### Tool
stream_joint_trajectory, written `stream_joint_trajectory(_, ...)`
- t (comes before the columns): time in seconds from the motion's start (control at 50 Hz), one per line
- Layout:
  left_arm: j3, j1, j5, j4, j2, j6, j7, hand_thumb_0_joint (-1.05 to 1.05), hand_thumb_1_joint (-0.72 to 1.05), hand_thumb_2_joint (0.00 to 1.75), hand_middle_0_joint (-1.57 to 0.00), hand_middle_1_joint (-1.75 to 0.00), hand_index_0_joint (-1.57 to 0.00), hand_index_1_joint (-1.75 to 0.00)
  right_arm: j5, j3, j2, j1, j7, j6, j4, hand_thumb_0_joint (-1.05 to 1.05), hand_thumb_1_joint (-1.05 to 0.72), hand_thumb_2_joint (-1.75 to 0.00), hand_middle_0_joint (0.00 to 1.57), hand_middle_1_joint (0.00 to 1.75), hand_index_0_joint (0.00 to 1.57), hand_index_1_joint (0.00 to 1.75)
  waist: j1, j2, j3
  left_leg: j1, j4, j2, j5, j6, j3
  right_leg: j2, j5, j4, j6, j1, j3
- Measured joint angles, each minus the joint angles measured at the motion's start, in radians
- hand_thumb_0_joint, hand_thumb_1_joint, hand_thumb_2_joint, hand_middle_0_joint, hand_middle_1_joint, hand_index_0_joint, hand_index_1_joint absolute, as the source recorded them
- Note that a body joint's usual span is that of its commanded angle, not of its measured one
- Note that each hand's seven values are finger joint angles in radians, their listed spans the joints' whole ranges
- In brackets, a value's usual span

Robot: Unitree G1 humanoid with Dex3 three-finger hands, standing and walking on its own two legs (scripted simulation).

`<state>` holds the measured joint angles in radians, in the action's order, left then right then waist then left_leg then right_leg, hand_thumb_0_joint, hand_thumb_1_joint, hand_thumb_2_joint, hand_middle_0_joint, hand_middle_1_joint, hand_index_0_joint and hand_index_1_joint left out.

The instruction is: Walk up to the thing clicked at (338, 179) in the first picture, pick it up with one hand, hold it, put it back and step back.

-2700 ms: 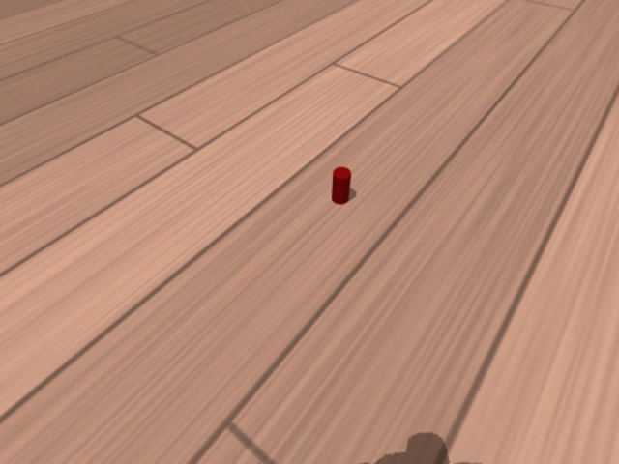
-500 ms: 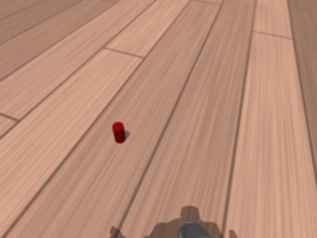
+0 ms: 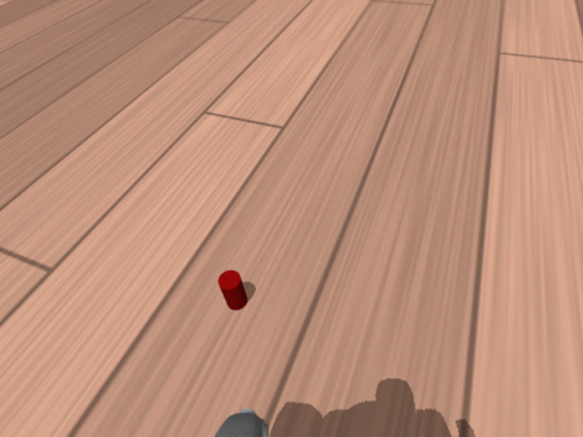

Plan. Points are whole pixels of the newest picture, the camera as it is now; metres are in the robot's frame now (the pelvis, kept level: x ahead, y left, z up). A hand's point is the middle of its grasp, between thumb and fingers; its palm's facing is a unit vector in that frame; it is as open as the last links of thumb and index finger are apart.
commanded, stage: walk up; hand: left
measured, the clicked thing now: (233, 290) +0.71 +0.28 -0.70
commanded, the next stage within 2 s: none
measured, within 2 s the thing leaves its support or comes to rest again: neither
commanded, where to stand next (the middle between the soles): +0.36 +0.06 m, yaw +1 degrees
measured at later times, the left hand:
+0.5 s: hand (98, 396) +0.22 +0.35 -0.15, palm faces -0.05 -0.94 -0.33, open 7.4 cm
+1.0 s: hand (149, 304) +0.37 +0.30 -0.13, palm faces -0.03 -0.92 -0.40, open 7.4 cm
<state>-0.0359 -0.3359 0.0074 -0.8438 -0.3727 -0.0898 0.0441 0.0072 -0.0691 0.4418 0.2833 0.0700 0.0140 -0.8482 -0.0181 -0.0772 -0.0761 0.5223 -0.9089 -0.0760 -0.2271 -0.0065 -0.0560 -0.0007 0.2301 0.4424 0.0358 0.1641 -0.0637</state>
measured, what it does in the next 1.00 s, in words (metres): walks ahead: left foot, then right foot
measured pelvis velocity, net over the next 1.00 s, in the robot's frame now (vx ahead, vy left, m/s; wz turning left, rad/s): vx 0.29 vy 0.04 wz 0.00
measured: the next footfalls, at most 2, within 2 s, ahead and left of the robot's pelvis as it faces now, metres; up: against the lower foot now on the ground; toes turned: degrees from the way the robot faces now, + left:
left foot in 0.16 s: +0.20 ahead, +0.17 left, +0.00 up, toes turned +5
right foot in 0.70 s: +0.34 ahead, -0.07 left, +0.00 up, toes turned -1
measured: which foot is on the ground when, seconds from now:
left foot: up 0.00-0.14, down 0.16-0.72, up 0.74-1.00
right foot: down 0.00-0.20, up 0.22-0.68, down 0.70-1.00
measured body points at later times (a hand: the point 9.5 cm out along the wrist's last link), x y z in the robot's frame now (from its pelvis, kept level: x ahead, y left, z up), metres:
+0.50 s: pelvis +0.17 +0.08 +0.00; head +0.18 +0.10 +0.45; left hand +0.22 +0.40 -0.13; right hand +0.21 -0.24 -0.10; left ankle +0.16 +0.16 -0.74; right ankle +0.26 -0.09 -0.68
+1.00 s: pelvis +0.29 +0.04 -0.01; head +0.31 +0.01 +0.44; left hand +0.37 +0.34 -0.10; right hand +0.35 -0.28 -0.14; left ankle +0.35 +0.20 -0.70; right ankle +0.33 -0.05 -0.74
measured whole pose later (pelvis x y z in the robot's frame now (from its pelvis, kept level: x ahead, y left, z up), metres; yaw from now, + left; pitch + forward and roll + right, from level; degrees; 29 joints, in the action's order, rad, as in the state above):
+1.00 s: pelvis +0.29 +0.04 -0.01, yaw +0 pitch -4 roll +1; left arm -0.02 -0.23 0.02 -0.85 -0.35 -0.04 0.02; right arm 0.00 -0.04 0.42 0.28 0.01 0.02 -0.88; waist -0.01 -0.05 -0.11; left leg 0.43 -0.86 -0.05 -0.32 -0.01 -0.05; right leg 0.01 0.21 0.52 0.05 0.25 -0.07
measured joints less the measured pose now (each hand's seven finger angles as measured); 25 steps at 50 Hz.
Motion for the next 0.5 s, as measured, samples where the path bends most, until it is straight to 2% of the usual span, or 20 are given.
stream_joint_trajectory(0.08, -0.015, -0.019, 0.006, 0.005, -0.03, -0.001, 0.001, 0.0, 0.9, 0.89, -0.21, -0.3, -0.21, -0.3, 0.013, -0.005, -0.001, 0.0, 0.013, -0.003, -0.02, 0.01, -0.91, -0.89, 0.2, 0.3, 0.2, 0.3, -0.013, 0.015, 0.008, -0.03, 0.186, -0.019, 0.026, -0.003, 0.037, 0.002, 0.053, 0.015, -0.016, -0.031, -0.014)
stream_joint_trajectory(0.16, -0.021, -0.035, 0.006, -0.002, -0.064, 0.007, -0.001, 0.01, 0.9, 0.89, -0.21, -0.3, -0.21, -0.3, 0.016, -0.005, -0.01, -0.008, 0.019, 0.012, -0.028, 0.01, -0.91, -0.89, 0.2, 0.3, 0.2, 0.3, -0.016, 0.046, 0.018, -0.116, 0.319, -0.007, 0.044, 0.019, 0.07, 0.024, 0.144, 0.088, -0.049, -0.045, -0.022)
stream_joint_trajectory(0.18, -0.023, -0.034, 0.006, -0.009, -0.075, 0.012, -0.003, 0.01, 0.9, 0.89, -0.21, -0.3, -0.21, -0.3, 0.017, -0.005, -0.019, -0.015, 0.016, 0.021, -0.029, 0.01, -0.91, -0.89, 0.2, 0.3, 0.2, 0.3, -0.013, 0.075, 0.013, -0.129, 0.317, 0.014, 0.066, 0.019, 0.084, 0.05, 0.179, 0.133, -0.048, -0.04, -0.015)
stream_joint_trajectory(0.2, -0.024, -0.032, 0.005, -0.017, -0.081, 0.019, -0.007, 0.01, 0.9, 0.89, -0.21, -0.3, -0.21, -0.3, 0.02, -0.004, -0.028, -0.024, 0.012, 0.031, -0.024, 0.01, -0.91, -0.89, 0.2, 0.3, 0.2, 0.3, -0.015, 0.106, 0.004, -0.14, 0.299, 0.034, 0.047, 0.023, 0.108, 0.079, 0.199, 0.211, -0.03, -0.017, 0.004)
stream_joint_trajectory(0.22, -0.024, -0.029, 0.001, -0.025, -0.077, 0.027, -0.011, 0.01, 0.9, 0.89, -0.21, -0.3, -0.2, -0.3, 0.022, -0.002, -0.031, -0.028, 0.008, 0.041, -0.012, 0.01, -0.91, -0.89, 0.2, 0.3, 0.2, 0.3, -0.012, 0.113, 0.0, -0.145, 0.277, 0.039, 0.02, 0.028, 0.12, 0.077, 0.212, 0.319, -0.016, 0.025, 0.033)
stream_joint_trajectory(0.26, -0.011, -0.021, 0.001, -0.042, -0.066, 0.042, -0.016, 0.01, 0.91, 0.89, -0.2, -0.3, -0.2, -0.3, 0.009, 0.003, -0.036, -0.027, 0.002, 0.054, 0.01, 0.01, -0.91, -0.89, 0.2, 0.3, 0.2, 0.3, 0.008, 0.098, -0.001, -0.166, 0.265, 0.032, -0.015, 0.041, 0.117, 0.037, 0.243, 0.529, 0.004, 0.116, 0.06)
stream_joint_trajectory(0.3, 0.0, -0.009, -0.002, -0.05, -0.068, 0.047, -0.013, 0.01, 0.91, 0.89, -0.2, -0.3, -0.2, -0.3, -0.001, 0.012, -0.051, -0.016, -0.007, 0.057, 0.018, 0.01, -0.91, -0.89, 0.2, 0.3, 0.2, 0.3, 0.021, 0.103, -0.001, -0.212, 0.306, 0.034, -0.015, 0.043, 0.117, 0.017, 0.202, 0.629, 0.012, 0.19, 0.082)
stream_joint_trajectory(0.34, 0.0, 0.002, -0.009, -0.046, -0.074, 0.044, -0.008, 0.01, 0.91, 0.89, -0.2, -0.3, -0.2, -0.3, -0.008, 0.024, -0.066, 0.001, -0.015, 0.062, 0.019, 0.01, -0.91, -0.89, 0.21, 0.3, 0.2, 0.3, 0.026, 0.123, -0.002, -0.262, 0.367, 0.05, -0.003, 0.044, 0.125, 0.027, 0.137, 0.631, 0.009, 0.248, 0.106)
stream_joint_trajectory(0.42, -0.007, 0.017, -0.012, -0.039, -0.075, 0.048, 0.0, 0.01, 0.91, 0.89, -0.2, -0.3, -0.2, -0.3, -0.01, 0.033, -0.076, 0.036, -0.021, 0.064, 0.015, 0.01, -0.9, -0.89, 0.21, 0.3, 0.2, 0.3, 0.029, 0.138, -0.009, -0.344, 0.442, 0.073, -0.004, 0.057, 0.134, 0.056, 0.043, 0.569, -0.014, 0.32, 0.12)
stream_joint_trajectory(0.5, -0.01, 0.023, -0.006, -0.046, -0.064, 0.061, 0.008, 0.0, 0.91, 0.89, -0.2, -0.3, -0.2, -0.3, -0.004, 0.03, -0.073, 0.066, -0.027, 0.06, 0.014, 0.01, -0.9, -0.89, 0.21, 0.3, 0.2, 0.3, 0.033, 0.133, -0.005, -0.411, 0.492, 0.087, -0.021, 0.058, 0.151, 0.077, -0.001, 0.462, -0.032, 0.35, 0.106)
